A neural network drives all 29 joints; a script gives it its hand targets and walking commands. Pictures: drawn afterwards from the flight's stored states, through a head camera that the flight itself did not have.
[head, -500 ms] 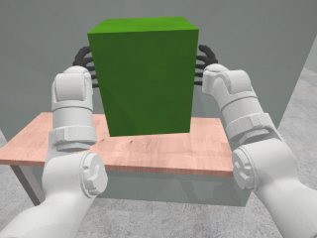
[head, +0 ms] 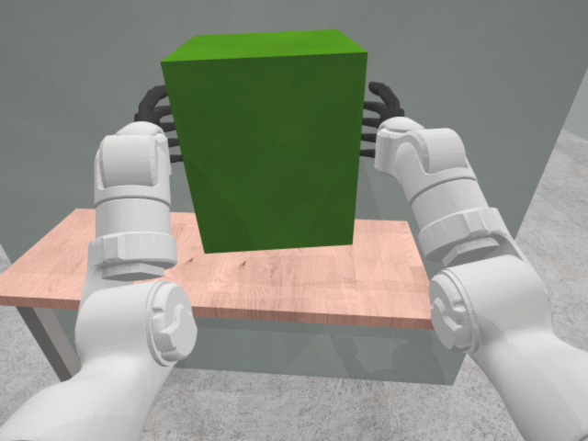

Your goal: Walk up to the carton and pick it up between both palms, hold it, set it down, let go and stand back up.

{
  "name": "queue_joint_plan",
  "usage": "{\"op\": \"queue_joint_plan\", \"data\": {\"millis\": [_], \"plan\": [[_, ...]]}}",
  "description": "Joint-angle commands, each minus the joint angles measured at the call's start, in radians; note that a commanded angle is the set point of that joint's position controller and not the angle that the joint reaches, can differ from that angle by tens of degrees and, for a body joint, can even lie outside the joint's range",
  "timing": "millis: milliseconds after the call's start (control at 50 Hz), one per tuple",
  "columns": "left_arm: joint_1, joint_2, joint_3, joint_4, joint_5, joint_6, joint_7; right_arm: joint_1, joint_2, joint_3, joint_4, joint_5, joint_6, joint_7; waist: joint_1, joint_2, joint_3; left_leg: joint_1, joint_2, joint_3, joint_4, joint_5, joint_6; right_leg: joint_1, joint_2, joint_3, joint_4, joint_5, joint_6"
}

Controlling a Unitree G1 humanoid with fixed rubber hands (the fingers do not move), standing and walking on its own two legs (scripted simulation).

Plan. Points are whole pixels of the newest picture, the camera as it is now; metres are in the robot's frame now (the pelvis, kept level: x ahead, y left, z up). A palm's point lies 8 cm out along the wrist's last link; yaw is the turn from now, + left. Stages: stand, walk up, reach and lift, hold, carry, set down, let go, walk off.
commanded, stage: hold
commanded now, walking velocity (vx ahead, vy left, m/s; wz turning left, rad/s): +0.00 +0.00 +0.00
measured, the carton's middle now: (272, 138) +0.44 +0.00 +0.30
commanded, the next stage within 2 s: none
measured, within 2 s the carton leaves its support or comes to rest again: neither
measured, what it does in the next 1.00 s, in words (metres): stands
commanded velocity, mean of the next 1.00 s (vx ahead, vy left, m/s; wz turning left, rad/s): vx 0.00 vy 0.00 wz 0.00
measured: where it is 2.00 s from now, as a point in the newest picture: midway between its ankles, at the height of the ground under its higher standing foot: outside the picture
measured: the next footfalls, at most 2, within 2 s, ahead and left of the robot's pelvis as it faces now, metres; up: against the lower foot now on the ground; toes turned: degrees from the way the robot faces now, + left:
none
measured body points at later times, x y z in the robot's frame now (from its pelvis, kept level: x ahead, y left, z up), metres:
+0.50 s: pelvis +0.00 +0.00 +0.00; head -0.10 +0.01 +0.44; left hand +0.38 +0.15 +0.32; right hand +0.37 -0.15 +0.32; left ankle +0.00 +0.14 -0.75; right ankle +0.05 -0.11 -0.75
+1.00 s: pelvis +0.00 +0.00 +0.00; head -0.10 +0.01 +0.44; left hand +0.38 +0.16 +0.32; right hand +0.37 -0.14 +0.32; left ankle +0.00 +0.14 -0.75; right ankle +0.05 -0.11 -0.75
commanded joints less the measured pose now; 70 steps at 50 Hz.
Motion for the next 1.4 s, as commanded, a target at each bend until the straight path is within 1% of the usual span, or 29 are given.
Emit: {"op": "queue_joint_plan", "data": {"millis": [0, 40, 100, 140, 200, 280, 320, 420, 440, 500, 540, 580, 620, 680, 740, 800, 860, 880, 960, 980, 1000, 1020, 1060, 1160, 1200, 1240, 1280, 1320, 1380], "plan": [[-0.765, -0.554, -0.279, -0.131, -0.236, -0.085, -0.199, -0.894, 0.555, 0.148, -0.357, 0.216, -0.079, 0.193, -0.005, 0.072, -0.334, -0.258, -0.065, 0.042, -0.109, 0.148, -0.028, 0.427, 0.059, 0.078, 0.051, 0.131, 0.037], [-0.754, -0.543, -0.276, -0.14, -0.233, -0.083, -0.197, -0.885, 0.58, 0.166, -0.367, 0.221, -0.081, 0.192, 0.009, 0.046, -0.338, -0.24, -0.073, 0.046, -0.101, 0.163, -0.023, 0.427, 0.057, 0.074, 0.042, 0.143, 0.045], [-0.762, -0.567, -0.305, -0.188, -0.254, -0.082, -0.191, -0.892, 0.582, 0.172, -0.405, 0.237, -0.085, 0.19, 0.001, 0.055, -0.38, -0.204, -0.075, 0.045, -0.09, 0.199, -0.03, 0.417, 0.062, 0.077, 0.046, 0.168, 0.041], [-0.753, -0.538, -0.272, -0.157, -0.23, -0.077, -0.194, -0.872, 0.581, 0.165, -0.368, 0.217, -0.077, 0.188, 0.01, 0.039, -0.331, -0.23, -0.078, 0.052, -0.099, 0.151, -0.02, 0.418, 0.057, 0.077, 0.036, 0.135, 0.046], [-0.787, -0.569, -0.321, -0.221, -0.256, -0.085, -0.19, -0.893, 0.59, 0.167, -0.42, 0.22, -0.089, 0.192, -0.001, 0.066, -0.41, -0.219, -0.076, 0.048, -0.096, 0.166, -0.024, 0.421, 0.056, 0.084, 0.048, 0.141, 0.043], [-0.764, -0.547, -0.288, -0.15, -0.235, -0.078, -0.195, -0.879, 0.583, 0.162, -0.373, 0.199, -0.073, 0.187, -0.003, 0.044, -0.334, -0.248, -0.078, 0.052, -0.104, 0.121, -0.015, 0.42, 0.054, 0.08, 0.037, 0.122, 0.049], [-0.775, -0.564, -0.31, -0.18, -0.243, -0.079, -0.197, -0.872, 0.575, 0.154, -0.372, 0.207, -0.076, 0.187, -0.014, 0.082, -0.358, -0.249, -0.072, 0.046, -0.104, 0.133, -0.026, 0.428, 0.055, 0.086, 0.046, 0.127, 0.041], [-0.819, -0.577, -0.331, -0.211, -0.264, -0.093, -0.189, -0.873, 0.585, 0.152, -0.377, 0.203, -0.077, 0.19, -0.032, 0.089, -0.398, -0.229, -0.077, 0.047, -0.089, 0.159, -0.036, 0.419, 0.054, 0.081, 0.051, 0.151, 0.039], [-0.81, -0.573, -0.321, -0.215, -0.262, -0.092, -0.188, -0.887, 0.598, 0.175, -0.41, 0.214, -0.081, 0.19, -0.018, 0.069, -0.419, -0.228, -0.078, 0.048, -0.085, 0.168, -0.031, 0.44, 0.056, 0.082, 0.056, 0.164, 0.046], [-0.757, -0.526, -0.25, -0.117, -0.216, -0.081, -0.199, -0.879, 0.591, 0.158, -0.349, 0.201, -0.069, 0.187, 0.018, 0.023, -0.326, -0.266, -0.079, 0.053, -0.108, 0.108, -0.01, 0.437, 0.047, 0.087, 0.036, 0.107, 0.054], [-0.724, -0.533, -0.246, -0.093, -0.202, -0.072, -0.206, -0.891, 0.565, 0.16, -0.359, 0.212, -0.074, 0.189, 0.022, 0.038, -0.317, -0.26, -0.076, 0.053, -0.114, 0.122, -0.01, 0.434, 0.054, 0.089, 0.037, 0.102, 0.049], [-0.74, -0.543, -0.264, -0.133, -0.222, -0.077, -0.205, -0.907, 0.577, 0.176, -0.395, 0.228, -0.078, 0.188, 0.016, 0.038, -0.348, -0.238, -0.077, 0.054, -0.102, 0.167, -0.012, 0.438, 0.054, 0.089, 0.042, 0.148, 0.047], [-0.788, -0.532, -0.282, -0.166, -0.235, -0.086, -0.201, -0.875, 0.584, 0.168, -0.342, 0.22, -0.07, 0.188, 0.01, 0.042, -0.368, -0.231, -0.074, 0.052, -0.102, 0.143, -0.017, 0.429, 0.056, 0.091, 0.043, 0.119, 0.043], [-0.791, -0.546, -0.276, -0.13, -0.235, -0.093, -0.197, -0.887, 0.589, 0.155, -0.336, 0.209, -0.073, 0.199, 0.021, 0.038, -0.342, -0.273, -0.064, 0.044, -0.126, 0.087, -0.006, 0.419, 0.059, 0.081, 0.041, 0.072, 0.044], [-0.822, -0.549, -0.292, -0.152, -0.251, -0.096, -0.201, -0.901, 0.595, 0.148, -0.352, 0.202, -0.08, 0.198, -0.009, 0.043, -0.378, -0.261, -0.068, 0.046, -0.113, 0.099, -0.011, 0.437, 0.055, 0.087, 0.049, 0.104, 0.045], [-0.829, -0.553, -0.293, -0.148, -0.259, -0.098, -0.201, -0.895, 0.589, 0.133, -0.333, 0.203, -0.077, 0.196, -0.011, 0.067, -0.357, -0.27, -0.071, 0.049, -0.114, 0.091, -0.016, 0.417, 0.052, 0.087, 0.04, 0.088, 0.042], [-0.798, -0.537, -0.269, -0.129, -0.242, -0.094, -0.196, -0.922, 0.597, 0.156, -0.369, 0.218, -0.079, 0.187, 0.01, 0.05, -0.375, -0.254, -0.079, 0.047, -0.096, 0.127, -0.014, 0.434, 0.046, 0.093, 0.041, 0.13, 0.052], [-0.796, -0.526, -0.245, -0.078, -0.224, -0.089, -0.2, -0.911, 0.586, 0.144, -0.319, 0.203, -0.069, 0.186, 0.01, 0.046, -0.322, -0.274, -0.082, 0.05, -0.105, 0.09, -0.012, 0.42, 0.047, 0.093, 0.031, 0.092, 0.054], [-0.796, -0.541, -0.273, -0.123, -0.242, -0.095, -0.203, -0.883, 0.576, 0.134, -0.333, 0.199, -0.072, 0.186, -0.009, 0.066, -0.347, -0.261, -0.073, 0.051, -0.112, 0.119, -0.02, 0.422, 0.048, 0.089, 0.038, 0.109, 0.043], [-0.816, -0.54, -0.272, -0.124, -0.246, -0.099, -0.203, -0.89, 0.582, 0.133, -0.338, 0.199, -0.072, 0.187, 0.0, 0.064, -0.368, -0.258, -0.075, 0.052, -0.109, 0.095, -0.017, 0.415, 0.05, 0.089, 0.036, 0.085, 0.044], [-0.854, -0.551, -0.286, -0.143, -0.263, -0.104, -0.2, -0.915, 0.589, 0.127, -0.338, 0.199, -0.076, 0.189, -0.012, 0.067, -0.371, -0.265, -0.074, 0.048, -0.112, 0.072, -0.019, 0.41, 0.05, 0.087, 0.04, 0.058, 0.043], [-0.852, -0.552, -0.268, -0.104, -0.255, -0.104, -0.199, -0.911, 0.574, 0.106, -0.31, 0.187, -0.073, 0.193, -0.014, 0.082, -0.342, -0.286, -0.072, 0.052, -0.122, 0.058, -0.017, 0.399, 0.047, 0.088, 0.038, 0.045, 0.039], [-0.824, -0.545, -0.265, -0.102, -0.245, -0.105, -0.195, -0.897, 0.58, 0.124, -0.313, 0.182, -0.074, 0.196, -0.009, 0.065, -0.347, -0.285, -0.068, 0.045, -0.12, 0.074, -0.016, 0.429, 0.051, 0.086, 0.04, 0.07, 0.039], [-0.83, -0.554, -0.281, -0.121, -0.253, -0.107, -0.194, -0.889, 0.569, 0.113, -0.306, 0.192, -0.08, 0.2, -0.021, 0.088, -0.36, -0.274, -0.065, 0.038, -0.114, 0.114, -0.029, 0.427, 0.056, 0.08, 0.05, 0.112, 0.038], [-0.811, -0.555, -0.275, -0.127, -0.253, -0.105, -0.193, -0.913, 0.58, 0.143, -0.344, 0.204, -0.087, 0.193, -0.007, 0.075, -0.389, -0.253, -0.077, 0.046, -0.093, 0.149, -0.029, 0.429, 0.05, 0.085, 0.043, 0.137, 0.045], [-0.802, -0.526, -0.235, -0.078, -0.235, -0.103, -0.194, -0.91, 0.58, 0.135, -0.307, 0.204, -0.08, 0.193, 0.01, 0.038, -0.335, -0.265, -0.076, 0.046, -0.109, 0.098, -0.015, 0.405, 0.05, 0.084, 0.032, 0.072, 0.049], [-0.782, -0.55, -0.257, -0.092, -0.239, -0.101, -0.191, -0.9, 0.577, 0.143, -0.336, 0.211, -0.087, 0.191, 0.005, 0.06, -0.366, -0.242, -0.071, 0.043, -0.105, 0.133, -0.022, 0.414, 0.052, 0.083, 0.041, 0.114, 0.045], [-0.804, -0.532, -0.264, -0.147, -0.252, -0.1, -0.191, -0.924, 0.598, 0.161, -0.375, 0.227, -0.088, 0.188, 0.008, 0.042, -0.402, -0.236, -0.078, 0.05, -0.088, 0.163, -0.018, 0.424, 0.052, 0.087, 0.045, 0.138, 0.05], [-0.782, -0.528, -0.258, -0.136, -0.244, -0.096, -0.187, -0.896, 0.593, 0.168, -0.375, 0.223, -0.08, 0.184, 0.015, 0.026, -0.37, -0.234, -0.082, 0.048, -0.091, 0.173, -0.014, 0.432, 0.049, 0.087, 0.034, 0.162, 0.05]]}}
